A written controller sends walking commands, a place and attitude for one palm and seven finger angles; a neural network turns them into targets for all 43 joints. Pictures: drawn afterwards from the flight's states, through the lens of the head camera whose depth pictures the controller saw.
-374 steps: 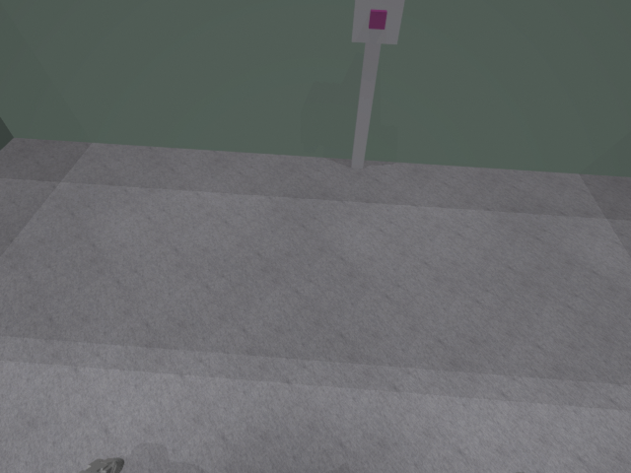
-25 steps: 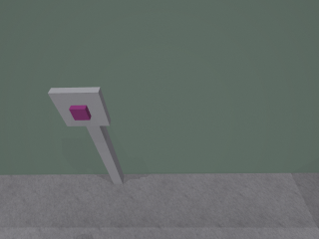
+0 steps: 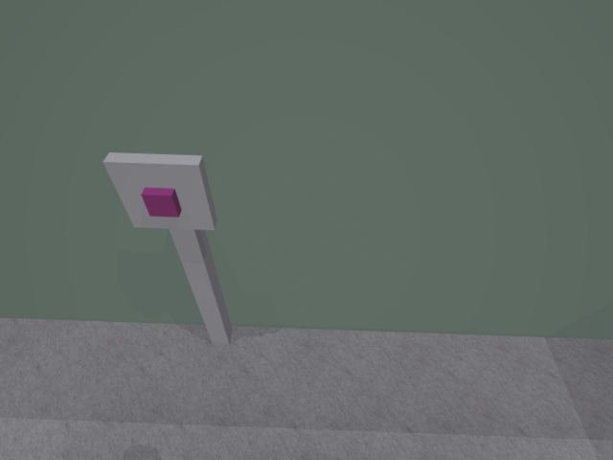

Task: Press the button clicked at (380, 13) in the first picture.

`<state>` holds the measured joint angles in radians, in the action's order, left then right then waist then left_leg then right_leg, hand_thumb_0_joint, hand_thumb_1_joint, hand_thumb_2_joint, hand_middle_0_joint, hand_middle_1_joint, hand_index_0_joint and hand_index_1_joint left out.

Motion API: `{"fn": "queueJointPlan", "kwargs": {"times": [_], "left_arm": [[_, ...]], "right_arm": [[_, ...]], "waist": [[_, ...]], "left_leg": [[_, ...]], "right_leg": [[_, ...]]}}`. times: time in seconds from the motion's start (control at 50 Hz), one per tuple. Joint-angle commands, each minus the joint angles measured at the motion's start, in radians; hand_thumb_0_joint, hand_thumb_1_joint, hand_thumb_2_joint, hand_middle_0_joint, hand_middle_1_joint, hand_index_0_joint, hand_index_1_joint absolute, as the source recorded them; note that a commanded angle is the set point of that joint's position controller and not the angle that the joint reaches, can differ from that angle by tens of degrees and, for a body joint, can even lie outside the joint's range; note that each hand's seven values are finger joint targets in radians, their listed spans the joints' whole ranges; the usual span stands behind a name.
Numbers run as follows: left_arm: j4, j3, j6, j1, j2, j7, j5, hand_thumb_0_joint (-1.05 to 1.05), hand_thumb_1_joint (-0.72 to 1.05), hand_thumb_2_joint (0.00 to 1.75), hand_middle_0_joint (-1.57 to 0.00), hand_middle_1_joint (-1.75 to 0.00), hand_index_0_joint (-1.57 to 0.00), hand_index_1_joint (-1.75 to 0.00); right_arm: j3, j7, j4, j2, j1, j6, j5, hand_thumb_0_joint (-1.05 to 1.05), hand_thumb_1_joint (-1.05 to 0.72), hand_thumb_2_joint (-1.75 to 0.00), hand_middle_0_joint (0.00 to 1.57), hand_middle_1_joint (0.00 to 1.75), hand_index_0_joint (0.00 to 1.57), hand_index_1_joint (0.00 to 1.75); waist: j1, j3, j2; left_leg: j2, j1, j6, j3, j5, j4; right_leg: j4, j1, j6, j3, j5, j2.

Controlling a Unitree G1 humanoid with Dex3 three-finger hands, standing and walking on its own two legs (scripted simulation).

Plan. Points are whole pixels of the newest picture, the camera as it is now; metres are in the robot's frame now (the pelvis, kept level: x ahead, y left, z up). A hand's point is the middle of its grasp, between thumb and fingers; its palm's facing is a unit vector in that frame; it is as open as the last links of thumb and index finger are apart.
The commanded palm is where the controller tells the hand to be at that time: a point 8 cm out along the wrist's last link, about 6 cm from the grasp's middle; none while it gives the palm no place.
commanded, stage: come to a stop and stand still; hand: left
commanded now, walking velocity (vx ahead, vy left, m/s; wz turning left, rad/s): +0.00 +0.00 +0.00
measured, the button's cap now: (162, 201) +0.58 +0.33 -0.04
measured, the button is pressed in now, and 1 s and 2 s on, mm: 0 0 0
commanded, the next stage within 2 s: look again from close up in 0.90 s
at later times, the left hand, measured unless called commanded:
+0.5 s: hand out of the picture +0.00 +0.19 -0.18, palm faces +0.04 -0.98 -0.18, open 7.4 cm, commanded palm none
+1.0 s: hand out of the picture +0.06 +0.23 -0.17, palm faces +0.01 -0.97 -0.25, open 7.4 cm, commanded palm none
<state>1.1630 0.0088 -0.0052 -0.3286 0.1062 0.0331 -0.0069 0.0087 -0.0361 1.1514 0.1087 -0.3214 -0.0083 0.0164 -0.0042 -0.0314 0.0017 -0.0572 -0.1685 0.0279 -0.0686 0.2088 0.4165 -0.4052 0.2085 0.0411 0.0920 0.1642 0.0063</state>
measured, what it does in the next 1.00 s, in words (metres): stands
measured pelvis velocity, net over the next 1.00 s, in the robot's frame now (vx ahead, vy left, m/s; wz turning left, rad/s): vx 0.03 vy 0.02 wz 0.00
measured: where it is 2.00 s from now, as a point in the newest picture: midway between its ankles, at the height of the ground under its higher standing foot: outside the picture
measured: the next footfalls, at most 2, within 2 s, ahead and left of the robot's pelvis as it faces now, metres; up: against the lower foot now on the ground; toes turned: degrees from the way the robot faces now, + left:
none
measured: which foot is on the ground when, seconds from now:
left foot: down 0.00-1.00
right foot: down 0.00-1.00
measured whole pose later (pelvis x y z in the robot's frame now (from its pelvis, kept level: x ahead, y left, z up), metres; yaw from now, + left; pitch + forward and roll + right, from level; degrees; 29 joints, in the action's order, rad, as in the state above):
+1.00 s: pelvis +0.03 +0.02 +0.00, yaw +0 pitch -2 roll +0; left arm 1.13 0.01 0.02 -0.20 0.22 0.02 -0.01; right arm 0.01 -0.02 1.13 0.22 -0.20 0.02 0.01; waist 0.00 -0.06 0.00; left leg -0.02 -0.10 0.00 -0.08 0.23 0.36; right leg -0.38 0.16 0.01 0.07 0.19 -0.03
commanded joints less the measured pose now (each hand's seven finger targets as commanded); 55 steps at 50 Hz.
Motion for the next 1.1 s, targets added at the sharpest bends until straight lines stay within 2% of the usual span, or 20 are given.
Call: {"fn": "queueJointPlan", "kwargs": {"times": [0.0, 0.28, 0.34, 0.4, 0.44, 0.5, 0.62, 0.68, 0.94, 0.96, 0.98, 1.0, 1.02, 1.04, 1.06, 1.08], "left_arm": [[-0.04, 0.018, 0.015, -0.044, 0.097, 0.005, -0.003, 0.0, 0.9, 0.9, -0.2, -0.3, -0.2, -0.3], [-0.047, 0.015, 0.017, -0.046, 0.091, 0.006, -0.005, 0.0, 0.9, 0.9, -0.2, -0.3, -0.2, -0.3], [-0.05, 0.015, 0.02, -0.045, 0.095, 0.007, -0.005, 0.0, 0.9, 0.9, -0.2, -0.3, -0.2, -0.3], [-0.052, 0.014, 0.023, -0.038, 0.103, 0.007, -0.006, 0.0, 0.9, 0.9, -0.2, -0.3, -0.2, -0.3], [-0.054, 0.015, 0.024, -0.029, 0.108, 0.007, -0.006, 0.0, 0.9, 0.9, -0.2, -0.3, -0.2, -0.3], [-0.054, 0.016, 0.026, -0.022, 0.122, 0.007, -0.006, 0.0, 0.9, 0.9, -0.2, -0.3, -0.2, -0.3], [-0.058, 0.018, 0.029, 0.003, 0.152, 0.005, -0.007, 0.0, 0.9, 0.9, -0.2, -0.3, -0.2, -0.3], [-0.063, 0.021, 0.033, 0.018, 0.17, 0.003, -0.007, 0.0, 0.9, 0.9, -0.2, -0.3, -0.2, -0.3], [-0.082, 0.029, 0.037, 0.116, 0.269, -0.007, -0.006, 0.0, 0.9, 0.9, -0.2, -0.3, -0.2, -0.3], [-0.083, 0.031, 0.038, 0.126, 0.281, -0.009, -0.006, 0.0, 0.9, 0.9, -0.2, -0.3, -0.2, -0.3], [-0.055, 0.005, 0.046, 0.014, 0.189, 0.035, -0.01, 0.0, 0.9, 0.9, -0.2, -0.3, -0.2, -0.3], [-0.069, 0.002, 0.06, 0.049, 0.236, 0.027, -0.009, 0.0, 0.9, 0.9, -0.2, -0.3, -0.2, -0.3], [-0.099, 0.005, 0.061, 0.052, 0.238, 0.022, -0.007, 0.0, 0.9, 0.9, -0.2, -0.3, -0.2, -0.3], [-0.111, 0.003, 0.058, 0.07, 0.24, 0.016, -0.004, 0.0, 0.9, 0.9, -0.2, -0.3, -0.2, -0.3], [-0.12, 0.003, 0.053, 0.08, 0.24, 0.013, -0.002, 0.0, 0.9, 0.9, -0.2, -0.3, -0.2, -0.3], [-0.126, 0.002, 0.046, 0.091, 0.237, 0.009, -0.001, 0.0, 0.9, 0.9, -0.2, -0.3, -0.2, -0.3]], "right_arm": [[0.015, -0.002, -0.012, 0.068, -0.092, 0.012, -0.002, 0.0, -0.9, -0.9, 0.2, 0.3, 0.2, 0.3], [0.015, -0.002, -0.015, 0.074, -0.096, 0.028, -0.003, 0.0, -0.9, -0.9, 0.2, 0.3, 0.2, 0.3], [0.017, -0.002, -0.017, 0.081, -0.086, 0.032, -0.006, 0.0, -0.9, -0.9, 0.2, 0.3, 0.2, 0.3], [0.018, -0.001, -0.02, 0.093, -0.08, 0.035, -0.007, 0.0, -0.9, -0.9, 0.2, 0.3, 0.2, 0.3], [0.019, -0.002, -0.021, 0.1, -0.071, 0.037, -0.007, 0.0, -0.9, -0.9, 0.2, 0.3, 0.2, 0.3], [0.02, -0.002, -0.023, 0.114, -0.056, 0.039, -0.009, 0.0, -0.9, -0.9, 0.2, 0.3, 0.2, 0.3], [0.024, 0.0, -0.031, 0.145, -0.019, 0.04, -0.009, 0.0, -0.9, -0.9, 0.2, 0.3, 0.2, 0.3], [0.026, 0.0, -0.036, 0.166, -0.001, 0.044, -0.008, 0.0, -0.9, -0.9, 0.2, 0.3, 0.2, 0.3], [0.029, 0.007, -0.059, 0.27, 0.108, 0.045, -0.006, 0.0, -0.9, -0.9, 0.2, 0.3, 0.2, 0.3], [0.03, 0.007, -0.059, 0.28, 0.115, 0.046, -0.006, 0.0, -0.9, -0.9, 0.2, 0.3, 0.2, 0.3], [0.014, 0.02, -0.109, 0.214, 0.119, 0.051, -0.013, 0.0, -0.9, -0.9, 0.2, 0.3, 0.2, 0.3], [0.006, 0.023, -0.141, 0.201, 0.123, 0.043, -0.01, 0.0, -0.9, -0.9, 0.2, 0.3, 0.2, 0.3], [0.006, 0.022, -0.142, 0.189, 0.05, 0.046, 0.001, 0.0, -0.9, -0.9, 0.2, 0.3, 0.2, 0.3], [0.007, 0.017, -0.143, 0.203, 0.042, 0.045, 0.001, 0.0, -0.9, -0.9, 0.2, 0.3, 0.2, 0.3], [0.008, 0.014, -0.149, 0.213, 0.048, 0.041, -0.001, 0.0, -0.9, -0.9, 0.2, 0.3, 0.2, 0.3], [0.007, 0.012, -0.156, 0.224, 0.059, 0.037, -0.001, 0.0, -0.9, -0.9, 0.2, 0.3, 0.2, 0.3]], "waist": [[0.007, -0.074, -0.001], [-0.002, -0.081, -0.005], [-0.003, -0.061, -0.022], [-0.001, -0.055, -0.002], [0.001, -0.053, -0.014], [0.001, -0.035, -0.01], [0.004, -0.048, -0.013], [0.005, -0.02, -0.005], [0.002, -0.012, -0.007], [0.002, -0.002, -0.016], [-0.009, 0.03, -0.03], [0.014, 0.036, -0.041], [0.029, 0.137, -0.029], [0.028, 0.175, -0.013], [0.026, 0.163, 0.017], [0.021, 0.123, 0.017]], "left_leg": [[-0.041, -0.051, -0.039, 0.068, 0.095, -0.09], [-0.055, -0.106, -0.05, 0.099, 0.108, -0.126], [-0.062, -0.087, -0.053, 0.104, 0.082, -0.127], [-0.065, -0.073, -0.053, 0.105, 0.056, -0.124], [-0.067, -0.065, -0.054, 0.104, 0.034, -0.127], [-0.068, -0.039, -0.054, 0.1, -0.005, -0.117], [-0.071, -0.019, -0.053, 0.095, -0.022, -0.121], [-0.071, 0.006, -0.054, 0.095, -0.07, -0.115], [-0.082, 0.04, -0.051, 0.103, -0.099, -0.14], [-0.082, 0.042, -0.05, 0.104, -0.097, -0.141], [-0.096, -0.01, -0.029, 0.041, -0.162, 0.043], [-0.054, -0.02, -0.024, 0.05, -0.119, 0.02], [-0.05, 0.001, -0.032, 0.072, -0.126, 0.015], [-0.054, 0.012, -0.038, 0.078, -0.198, 0.024], [-0.062, 0.015, -0.042, 0.083, -0.24, 0.017], [-0.066, 0.002, -0.045, 0.087, -0.227, 0.008]], "right_leg": [[0.15, 0.077, -0.02, -0.159, 0.217, -0.119], [0.085, 0.036, -0.024, -0.129, 0.111, -0.113], [0.072, 0.022, -0.024, -0.124, 0.06, -0.114], [0.065, 0.015, -0.024, -0.119, 0.036, -0.115], [0.063, 0.01, -0.024, -0.117, 0.015, -0.117], [0.061, -0.003, -0.022, -0.117, -0.011, -0.119], [0.071, 0.002, -0.022, -0.122, -0.02, -0.123], [0.069, -0.02, -0.019, -0.122, -0.057, -0.128], [0.094, -0.05, -0.015, -0.13, -0.084, -0.139], [0.098, -0.058, -0.014, -0.132, -0.082, -0.14], [0.026, -0.059, -0.025, -0.144, -0.294, -0.176], [0.002, -0.058, -0.004, -0.134, -0.348, -0.203], [-0.048, -0.104, 0.01, -0.149, -0.362, -0.189], [-0.066, -0.126, 0.011, -0.13, -0.384, -0.177], [-0.067, -0.116, 0.009, -0.116, -0.36, -0.167], [-0.054, -0.091, 0.007, -0.11, -0.292, -0.16]]}}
